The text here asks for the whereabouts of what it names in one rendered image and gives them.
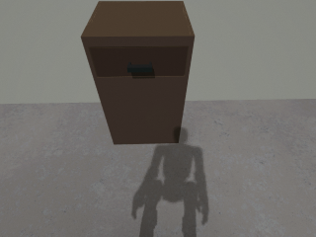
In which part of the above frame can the drawer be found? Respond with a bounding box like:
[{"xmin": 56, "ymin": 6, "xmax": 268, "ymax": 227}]
[{"xmin": 90, "ymin": 45, "xmax": 188, "ymax": 77}]

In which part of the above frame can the handle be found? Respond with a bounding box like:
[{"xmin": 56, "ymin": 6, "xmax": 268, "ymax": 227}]
[{"xmin": 126, "ymin": 61, "xmax": 152, "ymax": 73}]

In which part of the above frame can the cabinet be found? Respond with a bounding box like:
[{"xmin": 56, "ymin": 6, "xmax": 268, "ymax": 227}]
[{"xmin": 81, "ymin": 1, "xmax": 195, "ymax": 145}]

